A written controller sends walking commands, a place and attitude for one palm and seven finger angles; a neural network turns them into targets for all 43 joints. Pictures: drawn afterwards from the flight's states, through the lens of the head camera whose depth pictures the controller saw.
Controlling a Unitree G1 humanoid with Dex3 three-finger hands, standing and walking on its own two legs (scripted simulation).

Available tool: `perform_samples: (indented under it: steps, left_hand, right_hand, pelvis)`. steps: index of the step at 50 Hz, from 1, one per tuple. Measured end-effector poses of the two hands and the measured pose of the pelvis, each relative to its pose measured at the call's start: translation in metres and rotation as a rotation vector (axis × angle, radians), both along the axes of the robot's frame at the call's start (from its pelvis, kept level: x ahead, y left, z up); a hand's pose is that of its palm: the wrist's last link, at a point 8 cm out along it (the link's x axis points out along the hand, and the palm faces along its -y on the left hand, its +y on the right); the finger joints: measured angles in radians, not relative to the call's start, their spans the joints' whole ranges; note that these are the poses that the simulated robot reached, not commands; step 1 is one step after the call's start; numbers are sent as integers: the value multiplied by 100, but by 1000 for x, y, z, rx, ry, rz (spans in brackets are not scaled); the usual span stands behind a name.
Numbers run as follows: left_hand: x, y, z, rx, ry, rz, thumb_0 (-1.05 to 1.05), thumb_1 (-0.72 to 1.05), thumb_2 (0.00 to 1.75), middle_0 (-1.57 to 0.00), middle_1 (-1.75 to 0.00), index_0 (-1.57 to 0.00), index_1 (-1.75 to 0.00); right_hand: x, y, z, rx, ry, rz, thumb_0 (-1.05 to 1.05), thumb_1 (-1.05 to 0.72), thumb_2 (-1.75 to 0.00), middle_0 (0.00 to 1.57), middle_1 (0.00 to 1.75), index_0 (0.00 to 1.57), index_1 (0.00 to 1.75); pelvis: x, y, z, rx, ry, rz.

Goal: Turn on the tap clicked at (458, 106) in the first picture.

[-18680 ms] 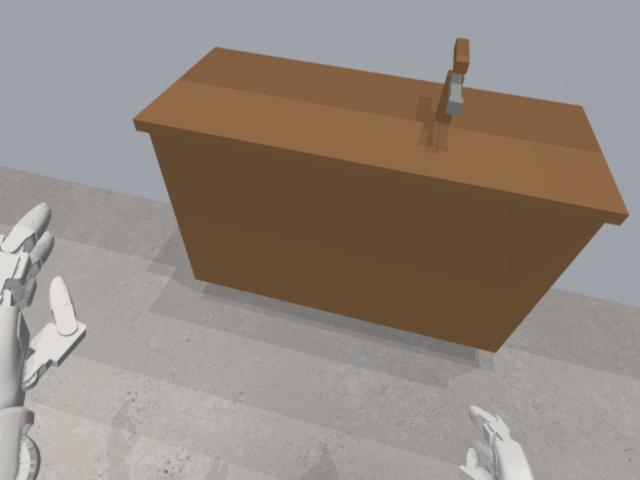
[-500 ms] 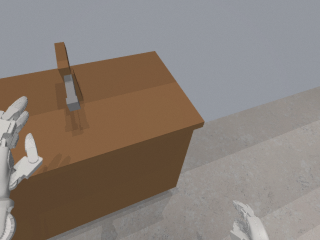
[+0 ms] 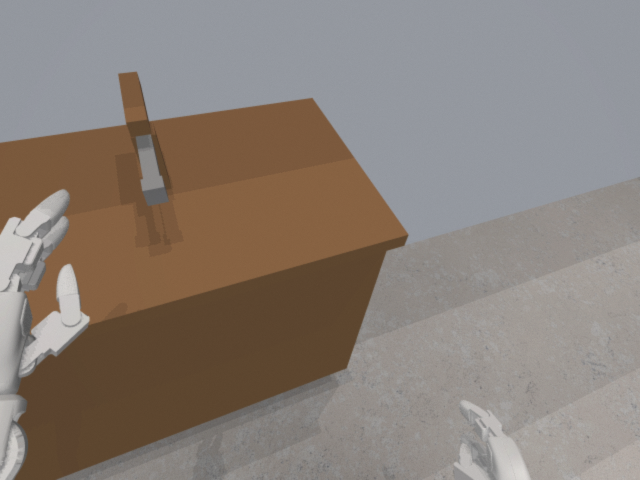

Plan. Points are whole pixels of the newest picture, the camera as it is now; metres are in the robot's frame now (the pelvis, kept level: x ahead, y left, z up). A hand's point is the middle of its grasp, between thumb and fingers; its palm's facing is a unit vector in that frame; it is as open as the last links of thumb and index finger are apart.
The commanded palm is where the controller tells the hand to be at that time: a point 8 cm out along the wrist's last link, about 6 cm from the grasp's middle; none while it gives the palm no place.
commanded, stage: come to a stop and stand still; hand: left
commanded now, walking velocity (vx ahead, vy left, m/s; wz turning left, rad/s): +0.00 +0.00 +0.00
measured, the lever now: (154, 190) +0.44 +0.28 +0.09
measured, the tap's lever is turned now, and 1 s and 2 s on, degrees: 0 0 0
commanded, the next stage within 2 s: look again from close up in 0.26 s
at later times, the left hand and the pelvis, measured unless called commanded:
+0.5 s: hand (96, 311) +0.22 +0.23 +0.16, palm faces +0.39 -0.87 -0.32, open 7.4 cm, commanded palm +0.16 +0.26 +0.18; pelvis +0.00 -0.02 +0.01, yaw +0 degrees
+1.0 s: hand (113, 298) +0.23 +0.22 +0.17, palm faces +0.37 -0.86 -0.36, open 7.4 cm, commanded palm +0.18 +0.25 +0.18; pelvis +0.02 -0.03 +0.01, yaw +0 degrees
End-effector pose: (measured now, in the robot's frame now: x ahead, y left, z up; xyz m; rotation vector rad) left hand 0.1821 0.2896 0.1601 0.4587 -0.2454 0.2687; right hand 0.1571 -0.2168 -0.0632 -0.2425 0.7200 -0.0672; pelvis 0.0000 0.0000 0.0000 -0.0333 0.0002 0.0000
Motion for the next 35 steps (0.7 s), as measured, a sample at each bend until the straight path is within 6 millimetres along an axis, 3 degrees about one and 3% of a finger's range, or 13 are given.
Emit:
perform_samples:
  steps: [5,12,21,29,35]
  left_hand:
    - [-11,11,17,-16,-129,84,2,89,89,-22,-30,-21,-30]
    - [-19,-16,24,-39,-156,36,2,89,90,-21,-30,-20,-30]
    - [-8,-10,3,-60,-47,80,2,89,90,-21,-30,-21,-30]
    - [6,-26,18,-42,-96,29,2,89,90,-21,-30,-21,-30]
    - [14,-25,20,-13,-62,28,2,89,90,-21,-30,-21,-30]
  right_hand:
    - [-7,-6,8,-33,-10,22,1,-91,-90,21,30,20,30]
    - [-4,-14,14,-20,-74,6,1,-91,-90,21,30,20,30]
    - [-5,-19,11,-21,-47,-5,1,-91,-90,21,30,20,30]
    - [7,-22,10,-26,-30,9,1,-91,-90,21,30,20,30]
    - [20,-24,9,-7,-37,-6,1,-91,-90,21,30,20,30]
  pelvis:
    - [-10,-8,1,-6,-10,4]
    - [-11,-8,4,-6,-11,-8]
    - [-6,-16,5,-7,-8,-9]
    - [5,-19,6,-1,0,-7]
    - [14,-21,6,1,7,-8]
